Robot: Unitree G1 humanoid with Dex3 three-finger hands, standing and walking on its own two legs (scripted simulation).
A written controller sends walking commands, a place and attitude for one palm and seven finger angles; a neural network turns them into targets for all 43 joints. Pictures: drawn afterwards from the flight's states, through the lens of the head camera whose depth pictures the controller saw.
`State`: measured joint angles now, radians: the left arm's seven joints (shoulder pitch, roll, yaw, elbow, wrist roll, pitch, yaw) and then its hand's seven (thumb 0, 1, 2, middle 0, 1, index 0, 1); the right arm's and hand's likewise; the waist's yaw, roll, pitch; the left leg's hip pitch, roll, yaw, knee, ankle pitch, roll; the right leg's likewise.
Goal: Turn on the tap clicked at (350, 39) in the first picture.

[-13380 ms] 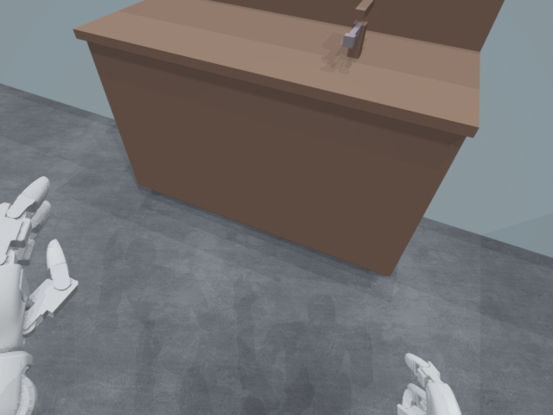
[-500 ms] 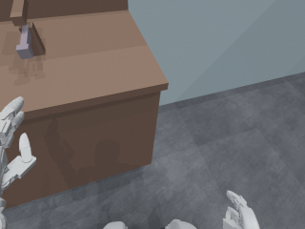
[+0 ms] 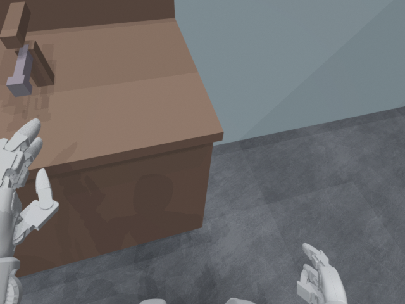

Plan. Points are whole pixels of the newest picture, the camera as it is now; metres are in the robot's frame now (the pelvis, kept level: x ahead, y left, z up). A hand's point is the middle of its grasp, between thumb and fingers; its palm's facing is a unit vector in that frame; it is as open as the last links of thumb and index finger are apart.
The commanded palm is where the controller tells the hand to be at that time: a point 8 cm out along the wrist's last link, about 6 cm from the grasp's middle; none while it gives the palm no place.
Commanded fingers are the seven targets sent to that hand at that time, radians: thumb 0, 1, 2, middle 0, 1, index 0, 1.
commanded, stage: shuffle to correct the standing spot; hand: left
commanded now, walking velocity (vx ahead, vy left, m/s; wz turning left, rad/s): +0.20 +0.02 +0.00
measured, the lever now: (19, 86) +0.45 +0.39 +0.14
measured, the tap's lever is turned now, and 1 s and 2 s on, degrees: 0 0 0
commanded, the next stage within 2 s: come to a stop and stand still in 0.02 s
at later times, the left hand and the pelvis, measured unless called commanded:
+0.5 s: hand (62, 140) +0.30 +0.24 +0.18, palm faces +0.33 -0.84 -0.43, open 7.4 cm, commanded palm +0.24 +0.28 +0.19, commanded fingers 0.00 0.90 0.90 -0.20 -0.30 -0.20 -0.30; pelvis +0.08 +0.01 +0.01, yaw -1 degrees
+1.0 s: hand (41, 141) +0.30 +0.27 +0.18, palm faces +0.37 -0.86 -0.34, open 7.4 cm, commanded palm +0.25 +0.30 +0.19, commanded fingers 0.00 0.90 0.90 -0.20 -0.30 -0.20 -0.30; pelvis +0.08 +0.03 +0.02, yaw -2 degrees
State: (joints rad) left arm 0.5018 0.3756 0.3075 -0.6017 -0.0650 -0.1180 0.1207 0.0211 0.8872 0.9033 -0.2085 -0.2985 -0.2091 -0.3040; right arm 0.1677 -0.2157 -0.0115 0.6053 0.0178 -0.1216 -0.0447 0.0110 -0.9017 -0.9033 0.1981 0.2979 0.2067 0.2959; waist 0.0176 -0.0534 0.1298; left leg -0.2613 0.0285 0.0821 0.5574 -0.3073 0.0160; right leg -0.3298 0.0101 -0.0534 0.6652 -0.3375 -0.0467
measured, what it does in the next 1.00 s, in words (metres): steps on the spot: left foot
